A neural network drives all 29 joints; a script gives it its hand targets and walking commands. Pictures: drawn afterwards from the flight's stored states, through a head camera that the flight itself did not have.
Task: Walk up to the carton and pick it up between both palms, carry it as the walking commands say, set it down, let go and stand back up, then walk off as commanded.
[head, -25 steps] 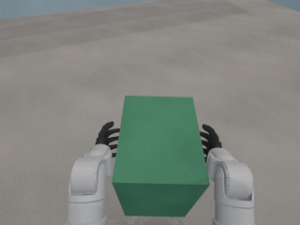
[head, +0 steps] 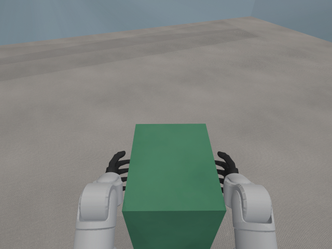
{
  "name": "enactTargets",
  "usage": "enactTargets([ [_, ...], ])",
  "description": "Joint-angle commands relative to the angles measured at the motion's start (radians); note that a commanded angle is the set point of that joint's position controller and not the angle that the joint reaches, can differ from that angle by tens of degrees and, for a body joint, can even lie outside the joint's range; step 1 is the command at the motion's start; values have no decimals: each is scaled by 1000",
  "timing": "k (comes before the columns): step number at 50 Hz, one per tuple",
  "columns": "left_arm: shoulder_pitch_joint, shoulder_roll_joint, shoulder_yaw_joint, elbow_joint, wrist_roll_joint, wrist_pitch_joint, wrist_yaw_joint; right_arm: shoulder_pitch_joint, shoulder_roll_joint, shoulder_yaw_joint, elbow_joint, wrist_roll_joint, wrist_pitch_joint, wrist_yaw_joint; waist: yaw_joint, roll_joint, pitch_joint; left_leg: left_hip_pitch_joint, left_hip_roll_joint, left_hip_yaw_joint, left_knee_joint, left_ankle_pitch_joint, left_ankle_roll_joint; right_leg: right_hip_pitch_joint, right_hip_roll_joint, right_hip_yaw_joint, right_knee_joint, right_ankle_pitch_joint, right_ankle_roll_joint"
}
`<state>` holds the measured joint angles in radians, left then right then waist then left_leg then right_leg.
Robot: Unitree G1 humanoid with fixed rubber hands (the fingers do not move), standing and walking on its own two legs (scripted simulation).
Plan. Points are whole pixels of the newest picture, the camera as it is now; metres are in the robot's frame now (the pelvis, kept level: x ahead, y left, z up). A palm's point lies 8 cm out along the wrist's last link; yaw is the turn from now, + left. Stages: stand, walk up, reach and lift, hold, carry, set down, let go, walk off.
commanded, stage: carry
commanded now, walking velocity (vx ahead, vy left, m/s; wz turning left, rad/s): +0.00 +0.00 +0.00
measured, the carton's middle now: (171, 193) +0.29 +0.00 +0.01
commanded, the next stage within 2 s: none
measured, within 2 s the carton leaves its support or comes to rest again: neither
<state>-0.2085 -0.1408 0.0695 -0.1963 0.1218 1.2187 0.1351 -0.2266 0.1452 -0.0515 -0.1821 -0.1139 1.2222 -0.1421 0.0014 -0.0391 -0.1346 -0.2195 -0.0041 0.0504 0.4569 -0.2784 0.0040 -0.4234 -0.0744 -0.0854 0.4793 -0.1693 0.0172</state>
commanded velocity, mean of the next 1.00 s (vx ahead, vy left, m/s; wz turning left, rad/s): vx -0.17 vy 0.00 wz -0.40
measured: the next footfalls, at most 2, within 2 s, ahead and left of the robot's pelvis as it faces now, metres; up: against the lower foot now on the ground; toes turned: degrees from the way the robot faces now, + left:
right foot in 0.72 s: +0.02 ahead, -0.15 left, +0.00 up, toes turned -14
left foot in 1.06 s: -0.09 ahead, +0.11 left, +0.00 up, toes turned -15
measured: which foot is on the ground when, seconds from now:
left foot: down 0.00-0.74, up 0.76-1.00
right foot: down 0.00-0.58, up 0.60-0.70, down 0.72-1.00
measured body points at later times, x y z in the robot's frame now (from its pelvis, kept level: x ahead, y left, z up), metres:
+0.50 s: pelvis -0.06 -0.02 -0.01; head -0.08 -0.02 +0.44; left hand +0.23 +0.11 +0.07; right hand +0.22 -0.16 +0.07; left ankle -0.03 +0.11 -0.74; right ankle +0.05 -0.13 -0.74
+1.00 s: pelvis -0.12 -0.01 -0.01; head -0.06 -0.02 +0.43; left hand +0.22 +0.02 +0.05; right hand +0.13 -0.23 +0.05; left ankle -0.12 +0.12 -0.71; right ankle -0.02 -0.14 -0.74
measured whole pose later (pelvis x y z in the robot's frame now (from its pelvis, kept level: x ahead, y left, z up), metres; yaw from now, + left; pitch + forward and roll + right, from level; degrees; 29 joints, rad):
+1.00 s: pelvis -0.12 -0.01 -0.01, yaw -16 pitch +4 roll +2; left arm -0.29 -0.16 0.07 -0.32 0.12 1.20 0.14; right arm -0.27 0.16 -0.09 -0.34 -0.09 1.19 -0.15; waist -0.02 -0.03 0.06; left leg -0.42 0.00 0.05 0.83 -0.50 -0.05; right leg -0.54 0.02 0.04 0.51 -0.04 -0.03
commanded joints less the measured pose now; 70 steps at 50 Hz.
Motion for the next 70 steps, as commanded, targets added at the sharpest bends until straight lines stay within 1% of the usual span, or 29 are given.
enactTargets([
  [1, -589, -1034, -713, -134, -467, -16, -281, -481, 1030, 608, -89, 403, -29, 280, -1, 169, -111, -163, 218, -147, -185, -121, 39, 159, -12, 14, 83, -24, 6],
  [3, -601, -1019, -723, -133, -480, -1, -287, -459, 1013, 588, -71, 381, -23, 273, 4, 196, -100, -184, 191, -122, -174, -176, 36, 175, -13, 21, 83, 4, 3],
  [5, -604, -1005, -729, -126, -493, 8, -294, -429, 997, 568, -39, 362, -23, 265, 5, 171, -111, -173, 175, -132, -133, -79, 29, 204, -31, 42, 28, 22, 4],
  [10, -596, -1014, -689, -76, -485, 6, -303, -487, 1013, 590, -58, 369, -18, 261, 2, 78, -82, -225, 140, -143, -146, -315, 27, 146, -23, 72, -28, -171, -1],
  [18, -556, -1008, -644, -49, -445, 6, -286, -524, 1034, 634, -73, 399, -4, 268, 4, -1, -143, -181, 85, -100, -52, -211, 27, 134, -62, 132, -117, -263, -20],
  [24, -537, -1003, -647, -81, -441, 6, -284, -499, 1057, 647, -81, 393, -8, 266, 4, -86, -166, -51, 87, -26, 70, -112, -6, 24, -124, 219, -203, -214, 12],
  [27, -560, -1007, -667, -127, -455, 3, -285, -487, 1060, 647, -104, 396, -17, 265, 0, -19, -180, 11, 138, -47, -14, -118, 9, -3, -57, 152, -144, -100, 51],
  [29, -571, -1012, -682, -151, -464, 3, -285, -482, 1056, 642, -107, 396, -20, 264, 4, 159, -194, -8, 257, -137, -77, -71, 44, 0, 11, 79, 85, -42, 34],
  [30, -571, -1012, -684, -152, -463, 5, -285, -480, 1054, 643, -104, 398, -19, 264, 7, 216, -187, -37, 329, -151, -54, 30, 74, -22, 25, 68, 239, -87, 13],
  [32, -562, -1011, -681, -132, -463, 10, -289, -458, 1040, 640, -95, 380, -19, 260, 12, 245, -175, -73, 421, -111, 22, 381, 130, -31, 31, 35, 442, -238, -5],
  [34, -543, -1019, -680, -112, -469, 10, -293, -452, 1023, 626, -97, 363, -18, 254, 22, 230, -163, -32, 376, -14, 142, 587, 92, -10, 23, 16, 329, -214, -22],
  [36, -549, -1012, -678, -105, -484, 10, -300, -421, 1003, 595, -83, 339, -18, 247, 22, 140, -167, -51, 309, 64, 311, 503, 7, 77, 7, 49, 112, 4, -18],
  [37, -531, -1004, -670, -94, -487, 11, -306, -406, 992, 583, -72, 322, -20, 244, 26, -13, -173, -225, 259, 75, 431, 203, -51, 214, -123, 229, 90, 448, -44],
  [38, -494, -992, -652, -64, -474, 3, -310, -424, 1005, 600, -92, 329, -21, 239, 36, -352, -214, -396, 95, 70, 586, -381, -95, 321, -329, 550, 37, 956, -183],
  [39, -522, -1012, -661, -96, -484, -5, -310, -442, 1046, 621, -96, 337, -27, 238, 27, -285, -257, -366, 85, -20, 681, -460, -90, 332, -302, 539, -6, 936, -200],
  [41, -557, -1015, -662, -158, -470, -23, -298, -507, 1067, 646, -158, 394, -43, 244, 25, -115, -287, -339, 92, -41, 723, -290, -74, 314, -242, 433, -13, 621, -160],
  [43, -544, -1034, -658, -192, -461, -32, -285, -523, 1069, 659, -213, 428, -50, 251, 25, -84, -310, -303, 91, -31, 645, -187, -67, 292, -179, 359, -38, 404, -141],
  [48, -445, -966, -642, -218, -412, -32, -261, -457, 1033, 670, -216, 444, -39, 254, 32, -115, -349, -224, 15, -18, 395, -232, -52, 381, -185, 428, -85, 406, -150],
  [50, -417, -951, -641, -201, -397, -27, -258, -422, 1021, 659, -190, 428, -33, 259, 31, -153, -357, -112, -21, 5, 241, -234, -34, 350, -157, 400, -111, 425, -108],
  [52, -424, -945, -649, -190, -397, -24, -258, -388, 1019, 645, -157, 408, -30, 265, 14, -194, -350, 93, -22, 55, -31, -104, -12, 251, -85, 313, -128, 394, -19],
  [53, -428, -947, -653, -179, -396, -23, -259, -378, 1015, 640, -140, 399, -30, 269, 10, -127, -333, 219, 54, -15, -114, -39, -5, 133, -33, 274, -78, 257, 26],
  [54, -445, -960, -660, -177, -402, -22, -267, -370, 1004, 629, -109, 387, -41, 278, -9, 240, -275, 237, 349, -321, -170, 111, 122, -117, 123, 108, 174, -124, 69],
  [55, -497, -984, -680, -189, -402, -17, -264, -400, 1014, 632, -127, 396, -44, 285, -3, 365, -183, 90, 572, -362, -135, 505, 241, -207, 110, 40, 539, -424, 42],
  [56, -530, -1006, -681, -185, -413, -23, -266, -457, 1014, 635, -168, 404, -42, 284, 8, 226, -155, 36, 516, -230, -77, 738, 225, -148, 75, 99, 684, -384, 7],
  [57, -533, -1014, -687, -182, -429, -25, -269, -485, 1010, 634, -191, 410, -42, 287, 8, 152, -159, 23, 433, -105, -30, 801, 176, -129, 80, 97, 780, -320, -2],
  [60, -541, -1000, -716, -167, -442, -14, -260, -462, 975, 572, -154, 382, -30, 284, 23, 197, -142, 113, 307, 55, 37, 823, 98, -144, 86, 29, 699, -222, 41],
  [67, -502, -990, -712, -127, -472, 17, -263, -318, 960, 512, -57, 319, -10, 262, -7, 322, -203, 226, 380, 17, 140, 923, 134, -47, 102, -70, 216, -293, 2],
  [69, -490, -999, -697, -109, -470, 12, -272, -333, 974, 529, -56, 319, -17, 258, 13, 271, -210, 148, 372, 47, 198, 797, 71, 85, 69, -58, -25, -111, -12],
  [70, -487, -1004, -687, -107, -465, 8, -279, -347, 983, 546, -65, 325, -23, 257, 21, 195, -217, 31, 344, 71, 240, 578, 17, 203, 17, 1, -102, -31, -11],
])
